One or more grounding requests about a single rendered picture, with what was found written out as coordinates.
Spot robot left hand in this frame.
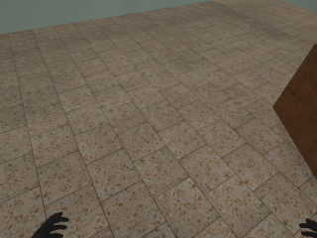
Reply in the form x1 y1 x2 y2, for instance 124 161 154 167
32 212 69 238

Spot robot right hand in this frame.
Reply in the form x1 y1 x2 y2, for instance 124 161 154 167
299 218 317 238

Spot pedestal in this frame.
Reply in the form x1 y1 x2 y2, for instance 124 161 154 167
272 44 317 179

